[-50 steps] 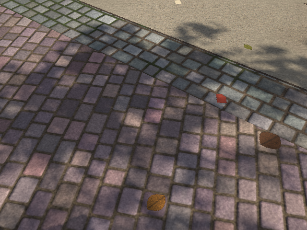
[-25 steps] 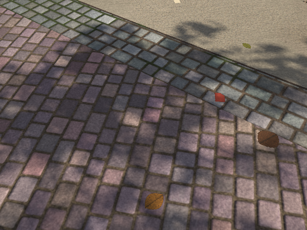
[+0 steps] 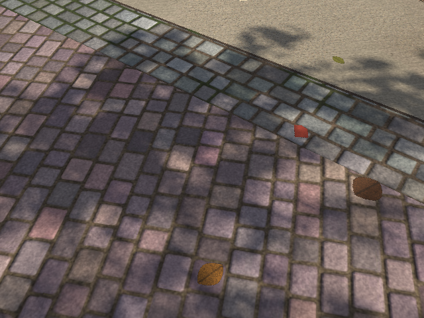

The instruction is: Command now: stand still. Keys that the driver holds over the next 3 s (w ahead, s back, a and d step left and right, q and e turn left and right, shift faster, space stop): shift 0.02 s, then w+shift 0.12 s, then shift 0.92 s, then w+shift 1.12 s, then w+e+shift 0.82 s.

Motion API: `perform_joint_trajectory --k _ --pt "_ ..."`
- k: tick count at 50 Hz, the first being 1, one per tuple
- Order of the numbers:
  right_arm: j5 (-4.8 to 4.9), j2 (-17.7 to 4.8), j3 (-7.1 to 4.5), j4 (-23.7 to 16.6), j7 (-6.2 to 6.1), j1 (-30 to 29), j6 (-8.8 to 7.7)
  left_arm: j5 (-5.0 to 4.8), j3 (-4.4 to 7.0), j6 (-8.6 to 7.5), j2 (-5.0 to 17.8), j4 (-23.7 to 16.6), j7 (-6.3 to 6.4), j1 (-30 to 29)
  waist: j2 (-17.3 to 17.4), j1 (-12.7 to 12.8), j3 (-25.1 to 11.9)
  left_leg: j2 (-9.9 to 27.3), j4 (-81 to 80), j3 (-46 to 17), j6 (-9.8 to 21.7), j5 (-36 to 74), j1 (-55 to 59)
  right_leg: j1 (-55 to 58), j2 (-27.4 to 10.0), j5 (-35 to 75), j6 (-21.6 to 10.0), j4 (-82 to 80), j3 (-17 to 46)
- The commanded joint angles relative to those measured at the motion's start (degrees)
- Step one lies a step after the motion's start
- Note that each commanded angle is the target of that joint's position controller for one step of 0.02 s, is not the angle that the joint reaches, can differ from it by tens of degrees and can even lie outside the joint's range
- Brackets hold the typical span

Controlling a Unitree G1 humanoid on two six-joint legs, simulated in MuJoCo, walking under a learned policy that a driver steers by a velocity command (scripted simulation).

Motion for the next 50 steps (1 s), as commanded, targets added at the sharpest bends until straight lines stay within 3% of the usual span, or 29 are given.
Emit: perform_joint_trajectory --k 1,2,3,4,5,6,8,10,13,16,17,18,19,20,21,22,23,25,28,30,32,33,34,35,36,37,38,42,50 --pt "-0.01 -5.75 -0.82 -0.85 -0.12 1.49 -0.46 0.02 0.87 -0.33 5.96 -1.11 0.14 2.6 -0.11 -0.02 0.6 0.8 -2.02 0.36 1.76 7.64 -0.87 -1.41 -6.49 8.77 0.62 -5.63 5.95" --pt "0.06 -4.9 -0.65 -0.11 -0.22 2.49 -0.29 -0.08 1.0 -0.16 6.1 -0.4 0.47 4.62 -1.11 0.41 -1.7 -1.0 0.01 2.65 1.89 0.32 -0.96 -0.18 -6.16 -4.93 -0.16 -7.35 6.39" --pt "0.71 -5.45 -0.94 -0.78 -0.28 1.02 -0.27 -1.14 2.35 0.12 9.85 -0.25 0.86 7.0 -4.72 2.05 -0.61 -4.21 7.98 6.76 2.12 -11.6 -6.9 0.95 -8.66 -24.21 -3.2 -10.21 11.28" --pt "1.1 -6.88 -1.21 -3.22 0.0 -3.16 -0.76 -1.8 3.54 -0.07 13.65 -0.32 1.1 9.68 -9.66 3.89 2.58 -3.34 18.37 8.0 2.48 -15.58 -16.4 0.78 -17.44 -38.84 -7.78 -16.34 23.22" --pt "2.08 -7.82 -1.34 -6.36 0.42 -8.52 -1.66 -1.24 4.16 -1.03 15.33 -0.99 1.49 9.83 -11.47 4.81 7.13 1.4 29.64 4.7 3.11 -15.73 -26.16 -0.41 -25.57 -40.89 -12.09 -21.61 34.11" --pt "2.37 -7.32 -1.46 -7.05 0.97 -9.14 -2.78 -0.64 3.42 -2.41 12.71 -2.31 1.59 7.15 -7.48 2.88 9.2 3.82 35.47 2.46 3.55 -12.29 -31.61 0.76 -26.52 -34.38 -12.56 -21.89 35.38" --pt "1.15 -5.63 -1.75 -3.8 2.07 -2.99 -4.56 -1.02 2.6 -3.7 8.72 -2.42 1.19 7.04 -2.84 0.89 5.46 5.68 37.29 2.46 4.08 -7.31 -34.13 6.13 -22.09 -22.59 -9.93 -19.28 27.11" --pt "1.12 -4.72 -1.85 -3.39 2.16 -3.91 -5.37 -1.0 2.25 -3.19 8.06 -2.57 1.09 7.96 -2.59 1.72 4.79 4.98 29.53 5.44 2.92 -5.29 -29.39 4.91 -16.98 -8.8 -7.93 -17.48 17.24" --pt "1.29 -2.25 -0.7 -4.09 2.33 -6.42 -5.17 -0.36 2.34 -2.01 10.0 -2.5 1.03 8.69 -5.38 2.06 3.11 1.86 18.0 9.13 1.28 -3.52 -17.15 -1.79 -13.32 3.91 -7.62 -13.55 9.34" --pt "1.28 -4.12 -0.73 -3.57 2.68 -2.8 -4.43 -1.49 2.58 -1.58 11.46 -3.06 0.53 6.05 -6.47 -1.17 1.57 -0.34 8.73 10.4 2.57 3.67 -5.01 -7.93 -13.9 8.47 -6.28 -7.71 8.76" --pt "0.79 -5.56 -1.29 -2.55 2.51 0.27 -4.02 -1.77 2.2 -1.66 10.28 -3.16 0.53 5.7 -5.2 -2.65 0.44 -1.57 5.83 10.7 3.34 5.4 0.01 -9.46 -12.87 9.51 -4.87 -4.72 8.38" --pt "0.51 -7.42 -1.91 -2.0 2.13 3.73 -3.74 -1.36 1.53 -1.94 8.42 -2.66 0.45 6.47 -2.92 -4.44 -0.82 -0.36 1.99 8.67 4.4 9.16 5.69 -11.27 -10.63 10.57 -2.14 0.82 6.38" --pt "-0.04 -12.86 -2.93 -2.1 1.65 7.98 -3.61 0.5 0.52 -2.23 5.44 -3.42 0.45 7.61 8.04 -4.46 -4.21 10.73 -1.07 -4.61 7.18 24.72 12.71 -16.73 -5.06 -0.18 2.62 16.1 0.67" --pt "-1.0 -15.67 -2.87 -0.61 2.23 11.46 -3.58 0.12 -0.32 -2.29 0.93 -3.23 1.03 12.32 18.94 -2.7 -10.47 21.15 -3.51 -18.56 17.28 29.85 16.62 -22.05 -0.71 -21.45 5.39 28.53 0.82" --pt "-0.6 -11.82 -1.9 -0.15 2.8 11.04 -3.97 -0.71 0.74 -1.69 5.57 -3.12 1.13 11.46 13.11 -2.86 -9.66 20.39 -5.77 -21.4 19.64 19.7 12.6 -22.93 -2.92 -25.12 5.95 36.03 4.77" --pt "-0.14 -10.52 -1.4 -1.48 3.12 6.7 -4.32 -1.5 1.34 -1.16 7.66 -3.75 1.16 8.6 9.7 -2.3 -5.31 18.11 -6.58 -16.92 18.13 14.07 8.68 -25.57 -4.39 -22.06 5.67 39.54 4.84" --pt "-0.24 -9.24 -0.74 -3.07 3.25 1.24 -4.32 -1.3 1.4 -0.6 6.87 -3.45 1.42 7.18 6.27 -0.86 -3.92 15.69 -7.43 -12.66 16.03 11.63 4.5 -24.46 -6.22 -17.56 5.68 38.68 5.05" --pt "-1.05 -6.57 0.24 -4.07 2.93 -4.75 -4.24 -0.36 1.59 0.35 5.65 -2.8 1.9 7.18 6.31 1.73 -2.07 11.96 -8.76 -5.11 13.5 14.97 -3.73 -17.2 -8.32 -10.77 6.06 30.9 5.81" --pt "-1.67 -6.55 0.51 -3.1 2.04 -4.16 -4.32 -0.26 0.74 0.42 3.64 -2.49 1.76 6.69 6.57 2.17 -4.01 8.92 -7.5 0.83 14.34 23.1 -6.01 -9.06 -6.73 -8.22 6.06 20.3 3.62" --pt "-1.02 -7.61 0.59 -2.3 1.83 -3.21 -4.14 -0.2 0.36 1.04 3.66 -3.3 1.87 4.37 5.83 1.34 -4.7 9.81 -7.38 -0.24 15.4 21.88 -4.81 -6.82 -6.25 -5.94 5.85 14.24 3.26" --pt "0.04 -7.81 0.79 -2.16 1.93 -4.64 -3.66 -0.07 0.21 1.58 3.81 -3.09 1.78 4.58 4.6 2.46 -4.01 9.1 -6.98 -0.12 14.6 14.44 -6.29 -2.02 -5.65 1.75 5.0 5.71 2.26" --pt "0.51 -7.29 0.97 -1.51 2.19 -3.5 -3.52 0.51 0.23 1.76 4.41 -3.13 1.71 4.16 3.4 2.52 -2.94 7.65 -7.13 0.2 12.81 8.3 -7.42 0.46 -5.8 7.07 4.24 1.15 2.61" --pt "0.25 -6.45 1.24 -0.87 2.49 -1.98 -3.53 1.01 0.38 1.92 5.74 -3.28 1.71 4.14 2.05 1.89 -2.37 6.13 -7.03 0.44 10.72 2.45 -8.42 2.77 -7.69 11.06 3.54 0.03 4.57" --pt "-0.34 -5.74 1.34 -0.84 2.73 -1.39 -3.51 0.82 0.58 1.9 7.62 -3.84 1.81 3.61 -0.08 0.45 -1.03 3.37 -6.46 2.19 8.79 -2.86 -8.97 2.57 -9.54 14.5 2.81 -0.39 5.96" --pt "-0.27 -4.93 1.26 -0.6 2.44 0.99 -3.03 -0.2 1.19 1.54 9.6 -3.0 1.54 1.72 -6.09 -2.26 1.05 0.2 -7.16 5.37 7.41 -2.65 -6.55 -2.46 -7.98 9.72 1.67 0.75 5.35" --pt "-0.51 -5.93 1.19 -0.19 2.07 0.19 -2.68 -0.48 0.91 1.0 7.17 -3.24 1.32 0.89 -4.31 -0.82 1.65 -0.21 -5.4 6.04 6.66 0.05 -3.76 -4.32 -7.25 8.95 1.88 -0.04 5.15" --pt "-0.26 -6.21 1.12 -0.21 1.85 -0.27 -2.45 -0.01 0.55 0.54 5.65 -3.09 1.27 0.57 -3.18 -0.66 1.05 -0.11 -4.2 6.13 6.83 4.15 -3.01 -3.79 -7.38 11.05 2.61 -0.73 5.11" --pt "-0.03 -6.41 1.04 0.09 1.66 -0.13 -1.62 -0.28 0.86 -0.41 5.95 -2.05 1.61 0.78 -2.42 -0.81 -2.84 0.27 -2.13 6.4 7.14 15.82 1.83 -1.08 -6.95 17.77 3.13 -0.02 4.66" --pt "-0.01 -6.54 0.98 0.96 1.77 -0.74 -0.77 -0.31 1.04 0.22 6.13 -1.31 2.03 -0.01 -0.55 -0.63 -2.38 0.39 -2.15 6.55 6.83 16.48 2.77 0.0 -6.57 17.61 3.06 -0.44 4.05"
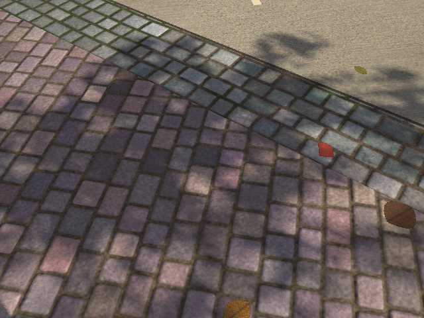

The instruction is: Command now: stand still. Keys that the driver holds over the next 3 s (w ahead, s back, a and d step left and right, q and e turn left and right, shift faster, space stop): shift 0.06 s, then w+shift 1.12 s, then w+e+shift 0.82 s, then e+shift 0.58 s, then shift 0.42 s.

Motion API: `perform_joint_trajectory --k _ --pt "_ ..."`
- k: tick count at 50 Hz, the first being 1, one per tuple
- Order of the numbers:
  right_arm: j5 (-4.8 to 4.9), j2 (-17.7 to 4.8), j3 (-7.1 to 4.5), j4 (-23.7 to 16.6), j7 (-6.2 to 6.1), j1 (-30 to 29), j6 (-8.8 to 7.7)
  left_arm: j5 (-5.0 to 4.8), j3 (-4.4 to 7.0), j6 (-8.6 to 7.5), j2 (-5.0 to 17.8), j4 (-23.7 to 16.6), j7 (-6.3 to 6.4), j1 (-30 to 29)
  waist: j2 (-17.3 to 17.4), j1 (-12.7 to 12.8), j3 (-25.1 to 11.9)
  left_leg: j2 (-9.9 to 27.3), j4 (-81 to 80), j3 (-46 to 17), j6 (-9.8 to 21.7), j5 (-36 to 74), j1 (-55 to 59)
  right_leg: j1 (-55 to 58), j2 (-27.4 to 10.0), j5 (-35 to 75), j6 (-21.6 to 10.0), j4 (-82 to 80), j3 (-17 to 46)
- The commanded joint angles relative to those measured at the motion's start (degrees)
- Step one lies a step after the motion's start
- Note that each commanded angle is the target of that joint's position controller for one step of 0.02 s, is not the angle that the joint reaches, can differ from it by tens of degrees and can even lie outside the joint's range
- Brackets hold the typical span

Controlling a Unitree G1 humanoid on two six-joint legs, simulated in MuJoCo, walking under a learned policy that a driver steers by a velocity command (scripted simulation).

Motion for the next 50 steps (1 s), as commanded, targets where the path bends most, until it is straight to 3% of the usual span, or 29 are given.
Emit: perform_joint_trajectory --k 1,3,4,5,7,8,9,11,14,15,16,19,21,22,23,24,25,26,28,31,35,40,43,45,46,47,48,49,50 --pt "-0.02 -5.53 -0.89 -1.14 -0.16 1.86 -0.1 0.02 1.04 -0.18 6.14 -1.06 0.29 1.95 -0.18 -0.07 -2.8 3.48 -2.69 -2.97 0.72 18.7 0.83 2.18 -1.5 17.05 -2.03 -2.23 1.39" --pt "-0.04 -5.63 -0.87 -0.91 -0.2 1.92 -0.03 0.04 1.07 -0.1 6.13 -0.89 0.34 1.88 -0.04 -0.06 -2.38 3.51 -2.84 -3.0 0.65 17.98 0.68 2.14 -1.41 16.38 -1.96 -2.45 1.28" --pt "0.28 -5.85 -1.09 0.03 -0.32 3.78 0.13 -0.3 1.21 0.1 5.85 0.06 0.41 3.69 0.45 -0.07 -4.79 2.32 -2.58 -1.95 1.46 5.3 1.62 2.57 0.39 4.45 -2.38 -1.0 -0.86" --pt "1.08 -7.2 -1.71 0.25 -0.38 4.91 0.31 -1.02 1.58 0.22 6.28 0.13 0.35 3.98 1.7 -0.6 -2.94 2.91 -3.7 -3.87 3.39 -16.08 0.17 -1.37 2.04 -12.64 -3.41 1.87 -2.46" --pt "1.98 -11.63 -3.04 0.15 -0.36 9.97 -0.94 -1.76 1.43 -1.29 5.74 -4.49 -0.04 -4.01 7.61 -4.18 6.28 14.74 -14.18 -21.49 9.72 -41.57 0.18 -19.44 1.59 -21.35 -4.47 11.32 -2.88" --pt "1.86 -13.82 -3.8 0.02 -0.36 9.95 -2.3 -2.35 0.63 -2.74 3.45 -7.32 -0.71 -9.0 11.36 -4.77 10.38 22.7 -20.21 -32.52 13.47 -40.07 -0.27 -24.57 -0.4 -11.68 -4.88 18.43 -2.2" --pt "0.44 -12.03 -3.44 -0.43 -0.33 10.55 -3.8 -2.25 1.21 -3.84 5.3 -8.49 -1.31 -11.48 8.63 -5.27 11.01 25.75 -21.94 -36.41 14.69 -33.13 2.22 -31.11 -3.27 -12.02 -5.37 26.83 1.72" --pt "0.31 -8.89 -2.58 -2.27 0.22 8.06 -5.73 -2.06 1.89 -5.34 5.83 -7.68 -2.34 -7.28 4.81 -2.34 5.83 23.66 -19.01 -31.31 12.46 -24.71 9.58 -37.91 -6.24 -8.16 -6.3 34.24 3.97" --pt "1.49 -9.42 -2.77 -4.27 0.35 6.17 -5.41 -1.58 1.91 -6.35 4.87 -7.89 -3.0 -7.35 5.95 -1.72 2.13 16.89 -19.17 -17.86 8.06 -15.08 5.06 -27.53 -5.87 -2.58 -3.81 21.51 0.33" --pt "-2.94 -9.54 -2.64 -2.65 0.9 8.15 -4.77 4.13 1.57 -4.22 3.93 -9.76 -5.61 -9.56 7.35 -1.81 1.79 13.49 -20.0 -13.1 8.04 -15.69 0.61 -20.83 -2.92 -2.21 -2.71 16.87 -3.68" --pt "-3.32 -9.58 -2.8 -2.85 1.13 7.5 -4.54 4.0 1.71 -3.03 3.29 -10.48 -6.58 -9.71 8.92 -1.3 2.82 12.34 -20.03 -10.48 7.67 -14.74 -3.29 -15.61 -1.82 -1.72 -2.33 13.15 -5.32" --pt "-1.48 -11.76 -3.4 -3.22 1.57 5.43 -4.56 2.16 2.06 -2.08 4.9 -10.58 -6.24 -3.88 7.43 1.77 3.65 13.94 -17.66 -9.08 8.0 -16.78 -10.19 -2.99 -0.43 1.24 -2.79 7.91 -8.47" --pt "-1.61 -11.84 -3.3 -3.72 1.95 2.7 -4.99 2.46 3.68 -3.02 7.96 -6.65 -4.86 11.05 1.35 9.39 -0.39 10.94 -0.98 -4.94 7.24 -3.54 -16.36 13.89 2.0 -2.67 -3.74 5.26 -9.61" --pt "-2.71 -8.39 -2.29 -4.94 2.18 0.05 -5.26 3.38 5.29 -4.07 13.13 -3.13 -3.71 24.49 -11.55 15.87 -5.02 5.05 25.02 1.39 5.17 2.3 -24.28 24.05 -5.98 -16.65 -5.02 -1.84 2.63" --pt "-1.77 -0.91 -0.73 -9.56 2.46 -1.18 -6.12 3.51 5.47 -4.82 18.38 -2.24 -3.34 27.73 -27.01 12.97 -7.03 -4.12 43.64 -3.55 4.07 -16.74 -39.81 26.52 -18.94 -38.85 -8.6 -17.72 35.63" --pt "-1.48 -2.58 -0.93 -10.01 2.9 -2.43 -6.09 3.4 4.13 -4.4 13.73 -4.74 -3.34 16.92 -14.07 7.28 -2.16 -0.15 52.26 -10.22 5.24 -9.26 -44.41 18.62 -21.02 -42.05 -10.28 -19.98 41.34" --pt "-1.32 -4.89 -1.34 -10.28 3.57 -2.45 -6.19 2.79 3.38 -4.47 11.01 -7.59 -3.75 9.62 -6.04 3.74 -0.27 3.88 51.75 -9.04 5.74 -1.53 -43.64 13.02 -19.91 -35.34 -9.73 -17.36 33.99" --pt "-1.52 -5.38 -1.44 -9.15 4.15 0.1 -6.1 2.22 2.93 -4.85 9.37 -8.58 -4.11 6.45 -2.53 1.0 -1.2 6.97 47.75 -7.97 4.87 3.3 -38.6 8.88 -16.79 -27.81 -9.17 -17.03 26.17" --pt "-3.22 -4.74 -1.23 -8.5 4.97 1.78 -4.51 1.84 2.04 -5.81 7.28 -8.46 -3.84 6.31 -4.69 -1.06 -1.01 8.96 44.44 -5.6 2.34 5.93 -33.37 3.92 -12.6 -21.72 -8.71 -19.79 18.25" --pt "-2.58 -4.05 -0.77 -10.35 5.57 -3.35 -2.58 1.63 1.67 -6.79 6.14 -6.74 -3.64 11.97 -3.3 -0.46 3.85 9.36 41.53 -3.23 0.33 11.19 -38.67 4.02 -10.62 -13.84 -10.27 -22.42 13.4" --pt "-2.11 -4.13 -0.32 -14.62 5.62 -14.78 -2.43 1.12 1.23 -7.63 5.73 -6.13 -3.58 17.38 -1.53 2.03 6.75 8.11 28.66 0.21 -0.97 15.98 -40.93 6.85 -8.97 -0.9 -11.79 -25.3 6.94" --pt "-1.32 -3.32 0.82 -18.17 5.78 -21.98 -2.94 0.79 0.88 -8.11 6.1 -4.82 -2.87 20.14 -2.48 2.63 9.0 6.17 11.63 4.08 2.38 20.04 -33.44 13.66 -10.03 20.69 -11.76 -28.8 0.7" --pt "-1.27 -4.64 0.44 -18.88 4.68 -19.06 -3.28 1.46 1.02 -7.7 8.71 -3.83 -2.84 19.94 -5.13 0.53 4.24 0.17 7.8 7.97 6.09 13.82 -23.39 20.7 -10.73 57.33 -10.02 -19.62 -3.13" --pt "-1.17 -8.31 -1.12 -15.39 3.45 -4.1 -3.52 2.61 1.83 -6.34 12.07 -3.29 -2.07 18.97 -9.19 -6.54 -5.16 -3.88 8.84 7.32 8.27 5.67 -8.53 22.54 -11.77 74.97 -9.03 0.1 -4.04" --pt "-1.3 -10.21 -2.27 -11.35 2.66 9.12 -3.66 2.61 2.1 -5.55 12.71 -3.82 -1.81 16.49 -8.47 -12.75 -11.14 -3.19 5.67 6.11 9.28 5.87 5.99 16.66 -10.51 69.9 -8.52 16.25 -5.16" --pt "-2.7 -14.89 -3.8 -9.37 1.57 19.71 -3.73 2.57 1.46 -5.57 9.32 -5.39 -2.11 16.16 -3.04 -15.12 -18.17 8.24 7.22 -6.82 10.61 -11.3 22.5 1.74 -7.17 47.85 -8.94 36.36 -4.49" --pt "-3.24 -18.02 -5.06 -9.15 1.93 18.08 -3.66 -0.84 -0.1 -6.77 0.83 -7.51 -3.94 21.26 17.29 -6.94 -24.52 23.33 -5.69 -44.13 16.79 -33.89 35.92 -22.43 5.55 -6.15 -6.16 58.19 0.66" --pt "-2.57 -15.02 -4.83 -9.52 2.8 12.93 -3.65 -0.74 0.93 -7.43 7.01 -8.7 -3.48 15.27 8.62 -7.24 -19.24 21.71 -12.25 -48.7 15.72 -33.19 31.98 -30.67 3.28 -5.5 -8.58 61.71 6.88" --pt "-2.39 -11.34 -4.02 -9.37 2.8 8.71 -4.32 -0.69 1.19 -7.69 7.75 -10.69 -3.21 8.36 3.22 -6.32 -10.1 20.34 -11.43 -37.15 14.48 -22.54 23.37 -33.11 -0.18 -0.54 -9.15 60.06 5.62"
Over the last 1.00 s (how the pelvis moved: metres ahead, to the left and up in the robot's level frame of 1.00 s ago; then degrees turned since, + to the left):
0.14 0.09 0.00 0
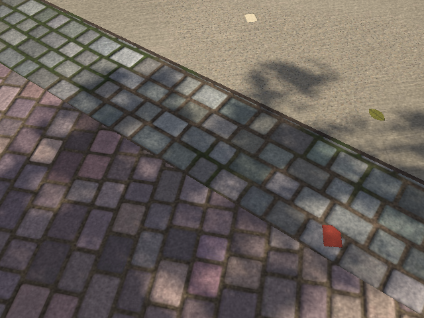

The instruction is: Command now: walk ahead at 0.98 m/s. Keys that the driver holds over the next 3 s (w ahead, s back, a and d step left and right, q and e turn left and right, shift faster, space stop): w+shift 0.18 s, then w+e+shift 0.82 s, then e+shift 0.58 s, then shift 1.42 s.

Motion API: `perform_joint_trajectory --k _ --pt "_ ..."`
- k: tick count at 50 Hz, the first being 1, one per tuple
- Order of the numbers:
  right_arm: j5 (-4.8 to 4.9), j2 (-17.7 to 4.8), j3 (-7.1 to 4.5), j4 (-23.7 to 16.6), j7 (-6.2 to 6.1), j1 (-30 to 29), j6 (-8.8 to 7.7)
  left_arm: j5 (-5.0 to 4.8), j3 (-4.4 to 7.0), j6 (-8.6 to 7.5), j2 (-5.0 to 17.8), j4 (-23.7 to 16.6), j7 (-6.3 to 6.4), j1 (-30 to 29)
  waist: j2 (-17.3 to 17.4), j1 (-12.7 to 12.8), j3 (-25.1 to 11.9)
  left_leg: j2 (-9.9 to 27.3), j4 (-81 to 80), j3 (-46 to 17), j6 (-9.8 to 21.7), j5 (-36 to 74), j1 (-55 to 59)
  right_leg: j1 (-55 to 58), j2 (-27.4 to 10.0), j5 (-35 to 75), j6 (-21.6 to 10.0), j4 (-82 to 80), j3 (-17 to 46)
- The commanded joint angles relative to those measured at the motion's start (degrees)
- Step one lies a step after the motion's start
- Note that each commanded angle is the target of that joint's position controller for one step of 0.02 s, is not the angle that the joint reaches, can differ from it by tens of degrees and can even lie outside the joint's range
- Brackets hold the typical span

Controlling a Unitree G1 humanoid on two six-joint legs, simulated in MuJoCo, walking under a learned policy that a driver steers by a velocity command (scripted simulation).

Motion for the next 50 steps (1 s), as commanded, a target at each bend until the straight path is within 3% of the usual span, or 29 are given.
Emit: perform_joint_trajectory --k 1,4,6,10,12,14,17,19,20,21,22,23,24,25,27,30,33,36,38,40,41,42,43,44,45,46,47,49,50 --pt "-0.19 -5.99 -2.59 3.68 -0.19 14.24 -0.89 -0.69 0.95 -2.21 6.38 -8.09 -0.1 -6.3 -1.95 -5.02 -6.71 20.2 -23.44 -36.13 8.52 -19.48 32.79 -36.73 -4.06 5.91 -2.79 18.51 4.23" --pt "0.54 -2.15 -0.81 6.1 -0.86 13.92 -2.36 2.16 -0.14 0.51 2.14 -9.18 -1.87 -6.03 0.75 0.94 -1.53 14.72 -27.65 -25.01 5.36 -15.71 17.56 -30.86 -7.46 6.01 -0.73 11.39 4.52" --pt "1.58 -3.68 -0.81 6.86 -0.89 15.66 -3.3 2.55 -0.55 1.56 2.14 -11.66 -2.71 -10.92 1.86 1.4 2.65 13.87 -31.18 -21.13 5.55 -13.3 14.61 -36.0 -9.22 8.28 1.01 7.56 2.59" --pt "2.15 -4.23 -0.47 6.66 -0.28 18.8 -4.29 1.95 -1.6 1.11 3.5 -16.87 -3.32 -23.66 0.22 -0.84 7.26 8.41 -34.84 -9.05 4.13 6.8 12.34 -34.5 -8.43 22.75 2.17 -14.49 -3.97" --pt "2.77 -5.27 -0.44 7.55 -0.5 21.75 -4.86 0.53 -2.01 1.28 3.23 -17.06 -3.8 -26.73 0.29 -2.94 5.48 8.01 -38.95 -4.55 1.84 19.01 16.5 -28.48 -4.41 29.58 0.24 -21.57 -8.63" --pt "2.46 -6.62 -0.35 8.41 -1.0 24.09 -5.13 0.35 -2.32 0.92 3.59 -18.36 -3.72 -29.32 2.35 -3.13 6.88 11.28 -37.46 -1.25 -0.49 35.93 25.0 -29.09 -2.96 31.34 -1.91 -27.38 -8.9" --pt "0.61 -9.81 -0.74 7.74 -3.11 24.64 -3.37 1.13 -1.23 0.77 6.94 -16.83 -3.04 -24.84 7.22 -0.05 -1.11 13.37 -24.08 2.32 -3.34 67.52 39.05 -23.88 4.41 23.97 -3.98 -29.16 -12.25" --pt "-0.93 -12.57 -1.71 6.19 -4.15 20.97 -1.23 0.87 0.63 0.96 10.76 -11.56 -2.43 -6.01 9.98 9.4 -11.32 14.92 1.24 2.72 -3.72 75.81 38.43 -6.85 7.66 16.78 -6.25 -28.17 -10.91" --pt "-0.97 -13.28 -2.11 5.19 -4.21 18.09 -0.58 1.16 2.0 1.36 12.58 -8.35 -1.82 5.2 8.87 14.89 -14.91 14.08 18.98 3.14 -3.13 68.02 32.01 4.29 6.23 13.26 -7.87 -31.87 -8.01" --pt "-0.62 -10.28 -1.86 3.76 -3.44 15.23 -1.77 0.29 4.23 2.84 16.13 -7.85 -0.86 7.99 -2.32 14.31 -15.76 5.86 41.97 1.95 -3.76 25.21 15.88 15.14 -0.2 5.8 -8.43 -29.98 4.18" --pt "2.38 -3.26 0.09 -2.16 -1.31 22.27 -3.2 2.46 5.1 3.17 22.13 -9.33 -1.26 0.44 -18.67 1.95 -21.27 -2.32 62.12 -7.19 -7.5 -17.62 -14.64 32.28 -16.04 2.89 -23.69 -39.86 41.68" --pt "1.63 -6.18 0.42 -3.09 -1.82 15.57 -4.3 1.67 5.51 3.25 18.59 -10.43 -1.15 -1.24 -3.73 5.42 -20.96 1.57 60.76 -14.26 -5.31 -11.36 -19.58 30.95 -15.38 -0.62 -22.7 -46.68 46.19" --pt "1.25 -6.97 0.53 -4.3 -1.79 11.95 -4.95 1.08 4.75 2.89 14.64 -9.0 -0.73 -1.98 2.87 3.58 -11.25 4.88 53.42 -14.61 -4.65 -7.66 -19.41 20.08 -13.66 0.74 -19.01 -48.6 38.9" --pt "0.43 -5.86 0.9 -5.58 -1.79 9.18 -4.88 0.96 4.12 2.53 11.84 -8.04 -0.56 -2.78 7.13 0.88 -6.41 7.37 46.0 -14.18 -4.92 -7.07 -15.93 10.38 -10.78 5.34 -16.14 -49.8 33.16" --pt "-2.18 -4.45 1.64 -6.3 -1.5 8.82 -2.41 0.28 2.87 1.4 9.36 -8.13 0.06 -4.5 7.11 -3.09 -1.28 9.31 40.95 -13.19 -6.74 -8.26 -9.43 -3.85 -4.85 15.64 -13.56 -49.63 24.03" --pt "-2.46 -4.18 2.37 -10.68 -0.52 3.05 -0.18 -0.36 3.24 -0.04 12.06 -9.38 0.01 -4.24 3.03 -3.24 1.14 10.31 28.03 -9.58 -9.96 -7.6 -7.44 -14.36 -1.34 13.56 -14.15 -54.22 21.05" --pt "-0.9 -3.51 3.39 -15.2 0.09 -7.71 -0.53 -0.25 3.87 -0.23 12.92 -9.66 -0.33 -0.84 0.97 0.86 3.58 8.25 10.24 -7.19 -10.62 8.41 -3.97 -16.52 1.06 24.64 -11.18 -55.33 19.56" --pt "0.14 -4.23 3.54 -17.13 -0.13 -11.29 -0.74 -0.92 4.47 0.06 13.84 -8.98 -0.65 3.75 -1.54 4.78 0.33 4.7 1.27 -6.24 -8.97 16.17 -2.35 -6.22 0.32 39.53 -8.05 -52.49 20.23" --pt "0.51 -5.34 3.32 -18.25 -0.55 -10.97 -0.92 -0.76 4.79 0.27 14.65 -9.66 -0.1 2.19 -2.72 3.67 -1.11 3.66 -4.93 -8.09 -7.83 15.61 2.4 -2.3 -0.7 43.44 -6.49 -48.98 21.2" --pt "0.83 -9.63 1.51 -16.13 -1.67 -2.2 -1.12 -0.39 5.4 0.13 17.57 -10.5 0.12 0.14 -2.55 -0.8 -8.22 0.74 -6.44 -8.82 -6.67 9.84 16.32 0.06 -0.52 56.42 -3.68 -37.17 21.66" --pt "1.26 -12.13 0.26 -13.88 -2.54 7.75 -1.38 -0.12 5.84 -0.09 19.75 -11.31 -0.1 -3.04 -3.08 -7.08 -13.19 2.01 -6.47 -9.6 -6.2 6.44 26.99 -2.41 0.3 55.82 -2.82 -25.69 21.62" --pt "0.67 -15.29 -1.3 -11.0 -3.76 20.56 -1.49 0.4 5.22 -0.69 17.28 -12.54 -0.35 -6.24 -2.01 -13.25 -19.13 7.53 -3.52 -13.48 -5.27 -2.61 40.89 -9.99 2.37 46.98 -2.35 -10.81 19.76" --pt "-1.92 -18.32 -2.37 -9.66 -4.49 27.41 -1.6 -0.35 2.61 -0.93 6.6 -14.56 -0.14 -4.35 12.25 -11.71 -24.86 24.2 -6.14 -31.96 -2.84 -19.21 54.35 -24.82 7.63 -1.36 -2.16 9.11 13.53" --pt "-1.75 -20.01 -3.19 -10.5 -3.43 20.83 -1.14 -2.53 1.42 -0.21 7.21 -17.84 0.11 1.59 25.55 -4.71 -30.47 32.43 -17.94 -61.0 1.99 -28.85 55.19 -35.06 7.68 -8.4 -1.62 18.67 8.46" --pt "-1.32 -12.34 -2.25 -12.37 -2.9 13.61 -0.71 -0.59 1.81 1.12 11.43 -15.53 0.6 -3.43 11.55 -5.1 -19.29 27.68 -20.44 -52.75 1.4 -36.42 45.26 -38.43 2.23 -1.08 -1.75 18.35 6.82" --pt "-0.89 -8.47 -1.32 -11.84 -2.67 11.28 -0.58 0.5 2.09 1.82 12.0 -15.7 -0.15 -6.79 4.84 -4.75 -11.95 25.03 -20.16 -41.95 0.85 -27.82 37.18 -37.99 0.34 2.84 -1.06 15.65 5.19" --pt "-1.23 -7.12 -1.02 -10.28 -2.51 12.28 -0.55 1.17 2.14 2.44 11.45 -15.92 -0.93 -9.76 0.44 -4.73 -7.9 22.64 -20.97 -34.22 -0.18 -17.19 31.62 -37.02 -1.3 3.32 -0.69 14.14 4.59" --pt "-0.31 -5.21 -0.39 -5.99 -2.25 16.87 -1.37 2.12 1.31 3.77 7.72 -18.22 -2.52 -12.44 3.52 -3.3 -3.68 19.22 -22.27 -22.37 -2.0 -6.36 25.61 -36.83 -4.42 3.52 -0.57 12.5 4.2" --pt "0.44 -5.45 -0.48 -4.9 -1.87 17.18 -2.01 1.85 0.76 4.41 6.47 -20.08 -3.0 -13.04 6.77 -2.05 -3.85 20.47 -23.51 -21.45 -1.39 -5.57 24.86 -38.36 -5.14 3.73 -0.35 12.56 3.65"
Over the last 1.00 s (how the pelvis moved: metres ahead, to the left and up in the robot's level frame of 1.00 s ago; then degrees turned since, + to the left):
0.50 -0.09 -0.03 -1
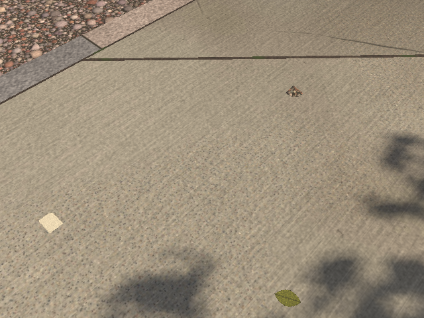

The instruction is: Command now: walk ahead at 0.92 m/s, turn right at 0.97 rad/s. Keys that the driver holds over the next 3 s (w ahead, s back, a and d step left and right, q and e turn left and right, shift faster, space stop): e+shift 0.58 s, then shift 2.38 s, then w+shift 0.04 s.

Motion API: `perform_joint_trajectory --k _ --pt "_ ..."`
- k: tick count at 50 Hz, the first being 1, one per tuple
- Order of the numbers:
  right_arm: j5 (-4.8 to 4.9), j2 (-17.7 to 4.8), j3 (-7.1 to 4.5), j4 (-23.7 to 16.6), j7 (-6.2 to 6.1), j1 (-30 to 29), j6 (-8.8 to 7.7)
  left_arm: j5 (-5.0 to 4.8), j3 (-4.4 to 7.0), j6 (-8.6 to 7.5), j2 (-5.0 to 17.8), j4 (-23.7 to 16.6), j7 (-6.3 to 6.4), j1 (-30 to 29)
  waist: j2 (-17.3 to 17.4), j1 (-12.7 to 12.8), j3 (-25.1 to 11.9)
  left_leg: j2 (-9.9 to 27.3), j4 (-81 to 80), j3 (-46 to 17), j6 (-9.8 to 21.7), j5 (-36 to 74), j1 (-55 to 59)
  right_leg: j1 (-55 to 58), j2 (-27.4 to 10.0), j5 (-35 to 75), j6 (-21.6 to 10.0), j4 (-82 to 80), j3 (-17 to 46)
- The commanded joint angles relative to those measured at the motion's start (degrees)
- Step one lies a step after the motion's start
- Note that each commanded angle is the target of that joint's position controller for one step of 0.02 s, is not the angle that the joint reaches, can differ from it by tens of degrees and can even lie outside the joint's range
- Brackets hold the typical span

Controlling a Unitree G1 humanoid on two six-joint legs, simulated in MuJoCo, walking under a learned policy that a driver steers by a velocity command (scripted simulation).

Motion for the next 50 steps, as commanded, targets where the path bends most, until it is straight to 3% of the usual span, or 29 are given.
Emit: perform_joint_trajectory --k 1,3,4,5,6,7,9,11,12,13,14,15,16,17,18,20,22,25,28,32,34,35,36,37,38,39,40,45,50 --pt "1.56 -1.67 -0.48 1.36 0.85 7.15 -1.84 0.59 -1.69 1.32 -2.57 -7.74 -1.69 -4.39 7.45 -0.94 0.6 16.96 -16.48 -14.95 5.67 7.73 11.46 -18.18 -7.48 1.36 0.99 1.08 2.14" --pt "2.1 -1.81 -0.41 1.7 1.21 5.25 -2.56 0.89 -2.05 1.5 -2.54 -10.68 -1.77 -7.98 6.6 0.64 2.79 15.06 -15.65 -4.59 4.63 32.53 8.54 -17.62 -6.51 4.49 2.01 -4.67 -0.77" --pt "2.11 -1.43 -0.3 2.11 0.97 3.92 -2.54 0.47 -2.19 1.51 -2.98 -11.12 -1.83 -9.63 7.34 0.81 2.47 11.15 -16.04 1.16 3.43 37.75 7.02 -15.04 -4.62 7.95 2.22 -8.35 -3.04" --pt "2.15 -3.85 -0.6 1.47 1.12 2.24 -3.04 0.43 -2.87 1.25 -3.83 -12.98 -2.37 -9.5 9.5 2.73 3.6 12.15 -15.29 3.75 3.3 41.03 3.9 -11.2 -5.52 11.61 2.1 -17.81 -3.25" --pt "2.64 -3.88 -0.73 1.45 1.1 1.04 -3.15 0.52 -3.06 1.05 -3.41 -12.83 -3.03 -10.73 7.43 2.64 4.25 10.46 -14.95 7.02 2.29 41.62 2.73 -6.43 -3.93 16.8 1.87 -25.67 -6.42" --pt "4.33 -10.13 -2.81 -1.95 -0.68 -4.1 -2.33 -4.67 -1.69 -0.74 -1.7 -11.25 -2.36 -7.66 9.65 2.38 3.46 7.26 -12.77 8.33 1.83 42.48 3.75 -3.14 -2.29 20.09 3.45 -29.23 -7.04" --pt "4.4 -13.79 -4.0 -3.01 -2.57 -2.46 -1.49 -3.92 -0.3 -1.6 1.65 -11.2 -2.56 -6.14 8.14 3.98 -1.99 9.19 -5.49 7.34 0.72 54.65 7.84 5.4 1.84 20.73 2.56 -34.78 -9.82" --pt "5.42 -14.74 -4.79 -3.95 -2.95 -2.03 -0.38 -3.08 2.47 -0.54 6.4 -9.58 -2.38 4.06 9.31 8.77 -8.13 11.05 10.66 5.79 0.34 59.14 7.41 18.86 3.83 19.7 -1.32 -37.33 -8.08" --pt "5.61 -11.68 -4.14 -4.61 -2.46 -1.64 -0.28 -3.19 4.22 0.17 9.04 -7.5 -1.44 11.64 5.09 11.26 -10.81 8.7 25.48 5.04 -1.3 40.77 0.14 31.32 3.36 25.0 -3.85 -41.03 -4.42" --pt "3.59 -4.74 -2.31 -4.78 -1.35 0.65 -0.58 -3.82 4.78 1.04 11.23 -8.43 0.49 9.32 -10.2 7.99 -7.36 -1.19 46.93 5.78 -4.23 -14.27 -13.32 38.53 -2.02 41.99 -8.07 -44.31 4.76" --pt "2.17 -3.35 -0.81 -7.83 -0.44 10.87 -1.71 0.54 3.96 -0.05 15.12 -13.61 0.21 3.4 -15.35 0.13 -20.39 -6.37 65.64 -6.21 -5.42 -26.83 -25.15 49.43 -17.2 61.15 -21.66 -42.99 34.58" --pt "2.96 -9.64 -1.36 -8.87 0.28 8.48 -2.41 1.18 4.15 -0.06 13.34 -16.38 -0.31 0.79 -6.68 3.02 -31.39 -4.38 67.7 -16.13 -4.07 -21.03 -25.87 50.84 -20.37 40.47 -24.58 -50.18 43.14" --pt "3.64 -11.37 -1.78 -10.01 0.25 2.9 -2.25 -0.18 3.81 -0.39 11.42 -17.17 -0.67 -2.66 1.28 1.6 -22.86 -2.8 61.43 -16.14 -3.0 -16.9 -27.1 41.66 -16.86 28.64 -21.43 -53.41 40.14" --pt "2.87 -10.78 -1.94 -9.82 -0.55 0.98 -1.44 -2.24 3.08 -0.72 8.3 -17.4 -0.52 -5.31 7.53 -0.75 -17.34 -0.47 56.19 -15.85 -3.18 -14.7 -26.57 33.89 -13.54 23.02 -17.92 -53.96 36.7" --pt "2.37 -10.38 -1.96 -9.33 -1.14 0.96 -0.58 -3.0 2.57 -0.75 7.09 -17.51 -0.32 -6.56 8.45 -2.41 -12.41 -0.01 52.43 -15.57 -3.68 -13.98 -24.32 25.57 -11.41 25.77 -16.27 -54.78 33.79" --pt "2.03 -10.33 -2.39 -9.58 -1.34 0.12 0.9 -2.25 2.93 -0.16 7.09 -17.2 0.46 -8.12 5.81 -4.1 -8.05 0.35 45.29 -14.73 -4.7 -13.57 -18.78 14.05 -7.66 34.18 -14.3 -55.41 27.69" --pt "1.46 -7.06 -1.74 -10.08 -1.47 -1.98 1.07 -2.35 3.19 0.5 7.16 -16.04 1.84 -6.84 5.43 -3.76 -8.68 -0.65 37.21 -13.59 -5.53 -10.76 -16.29 9.92 -4.6 42.03 -12.33 -53.1 23.65" --pt "2.06 -4.25 -1.1 -10.83 -1.35 -5.45 1.85 -2.87 3.6 2.71 7.78 -15.77 3.78 -6.48 2.81 -3.03 -12.46 -3.59 27.13 -13.35 -6.59 -2.44 -14.25 10.09 -1.76 39.05 -8.78 -50.65 23.2" --pt "2.56 -4.08 -1.36 -11.43 -0.97 -9.59 2.43 -3.25 3.41 4.13 6.83 -16.28 4.6 -6.72 -1.61 -1.54 -11.42 -5.23 19.49 -14.25 -6.37 2.65 -12.31 9.17 0.01 25.63 -5.37 -50.2 25.33" --pt "2.59 -5.24 -2.09 -11.07 -0.29 -10.88 1.7 -2.44 2.58 4.36 4.31 -16.42 4.38 -5.33 -6.91 0.33 -10.33 -4.4 8.93 -15.08 -5.05 3.16 -8.17 12.56 -1.01 19.88 -3.78 -46.88 28.97" --pt "2.64 -5.12 -2.62 -10.2 0.26 -8.99 1.09 -2.51 1.9 4.27 2.9 -16.42 4.13 -5.77 -7.36 -0.87 -9.55 -2.98 -1.51 -13.97 -2.84 9.88 -0.82 11.73 -0.31 15.9 -2.29 -43.18 29.65" --pt "2.16 -5.7 -2.81 -10.26 0.3 -9.33 1.09 -2.4 1.12 4.23 0.56 -15.86 3.85 -2.95 -2.67 0.14 -9.59 2.04 -5.59 -16.43 -0.04 16.25 5.04 8.6 2.49 2.01 -0.18 -37.4 26.86" --pt "1.05 -8.2 -2.93 -12.2 -0.01 -11.09 1.65 -1.4 0.13 4.13 -2.17 -15.1 3.7 2.21 9.61 3.07 -10.26 14.26 -5.05 -27.97 5.77 31.94 11.54 1.38 9.14 -19.01 3.17 -23.65 18.36" --pt "-0.38 -10.96 -3.97 -10.91 0.0 -6.97 2.04 -2.17 1.71 3.51 3.68 -16.39 3.49 2.82 19.54 3.11 -9.71 23.9 -8.13 -42.34 16.72 34.41 9.69 -6.07 11.33 -25.08 6.64 -12.17 12.62" --pt "0.67 -8.94 -3.85 -11.31 -0.06 -7.34 2.11 -1.8 2.86 3.22 8.18 -14.97 3.61 1.63 14.31 1.85 -8.4 22.51 -7.94 -43.13 17.82 25.76 7.44 -7.87 7.13 -19.87 8.94 -4.36 11.82" --pt "1.41 -5.99 -3.02 -11.45 -0.25 -7.9 2.52 -1.96 3.21 3.74 9.06 -13.65 3.82 -0.59 9.25 0.56 -6.68 18.0 -6.95 -35.07 14.89 18.98 5.46 -7.65 6.05 -15.18 9.78 -1.65 11.11" --pt "1.95 -5.0 -2.38 -11.72 -0.46 -8.19 3.11 -1.87 2.7 4.55 6.82 -12.71 4.18 -1.08 6.49 0.47 -6.18 14.39 -6.91 -31.02 12.23 13.47 4.2 -7.12 5.79 -12.76 10.41 0.5 9.98" --pt "2.05 -4.56 -1.84 -10.04 -0.59 -7.3 4.79 -2.07 -0.04 4.03 -0.21 -13.19 3.71 -2.97 11.89 -0.93 -5.79 7.29 -9.21 -20.16 10.18 8.49 3.96 -1.89 2.84 -9.14 11.46 -15.3 2.33" --pt "2.98 -6.53 -2.42 -7.75 -0.48 -3.24 5.61 -2.27 -0.18 3.21 -0.11 -11.32 2.84 -2.65 15.66 -2.78 -6.99 10.08 -7.97 -22.64 11.83 7.02 5.83 8.78 0.57 -5.16 9.4 -39.01 -0.49"
Over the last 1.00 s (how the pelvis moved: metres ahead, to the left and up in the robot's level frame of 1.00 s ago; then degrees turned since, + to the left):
0.95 -0.14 0.02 -37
